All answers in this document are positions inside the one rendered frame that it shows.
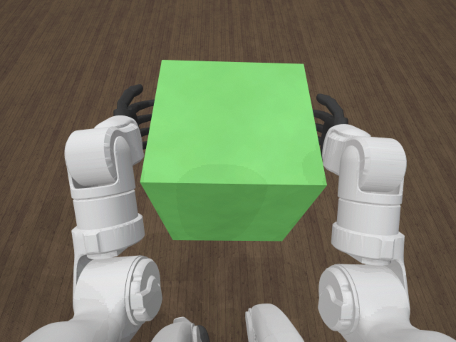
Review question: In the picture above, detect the right robot upper arm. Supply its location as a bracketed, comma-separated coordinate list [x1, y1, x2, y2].
[318, 264, 456, 342]

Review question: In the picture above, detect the robot left hand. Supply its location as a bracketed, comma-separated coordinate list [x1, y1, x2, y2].
[113, 84, 155, 149]

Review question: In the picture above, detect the left robot thigh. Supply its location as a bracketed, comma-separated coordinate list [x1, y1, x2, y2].
[151, 321, 201, 342]

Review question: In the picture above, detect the robot thigh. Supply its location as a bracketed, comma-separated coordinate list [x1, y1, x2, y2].
[245, 304, 304, 342]
[151, 321, 201, 342]

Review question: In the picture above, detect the robot right forearm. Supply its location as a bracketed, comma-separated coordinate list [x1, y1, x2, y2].
[322, 124, 410, 309]

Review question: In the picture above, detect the robot right hand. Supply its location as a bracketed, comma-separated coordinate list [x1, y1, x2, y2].
[313, 93, 348, 157]

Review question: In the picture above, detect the left robot upper arm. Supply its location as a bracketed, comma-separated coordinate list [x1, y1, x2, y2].
[22, 255, 162, 342]

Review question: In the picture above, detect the robot left forearm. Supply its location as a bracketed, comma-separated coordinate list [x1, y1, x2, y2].
[65, 115, 145, 310]

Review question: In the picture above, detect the right robot thigh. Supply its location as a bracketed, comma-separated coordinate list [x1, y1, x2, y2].
[245, 304, 304, 342]

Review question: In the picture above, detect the carton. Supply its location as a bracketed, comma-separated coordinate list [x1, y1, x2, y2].
[140, 60, 327, 241]

